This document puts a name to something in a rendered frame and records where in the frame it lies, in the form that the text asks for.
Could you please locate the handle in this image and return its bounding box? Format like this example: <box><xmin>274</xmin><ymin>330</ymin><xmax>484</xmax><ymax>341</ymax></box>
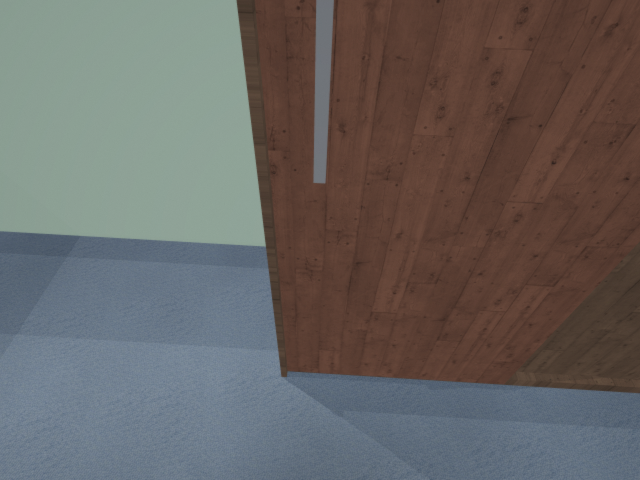
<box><xmin>313</xmin><ymin>0</ymin><xmax>334</xmax><ymax>183</ymax></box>

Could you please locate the wardrobe door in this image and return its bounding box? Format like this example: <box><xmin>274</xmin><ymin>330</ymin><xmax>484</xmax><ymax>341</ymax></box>
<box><xmin>516</xmin><ymin>242</ymin><xmax>640</xmax><ymax>379</ymax></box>
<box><xmin>255</xmin><ymin>0</ymin><xmax>640</xmax><ymax>384</ymax></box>

